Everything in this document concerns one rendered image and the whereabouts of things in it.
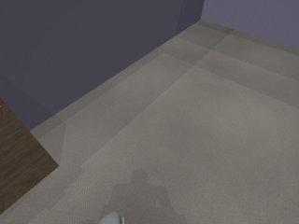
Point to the robot left thigh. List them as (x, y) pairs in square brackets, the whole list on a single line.
[(113, 218)]

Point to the cabinet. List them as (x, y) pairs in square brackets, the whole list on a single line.
[(23, 161)]

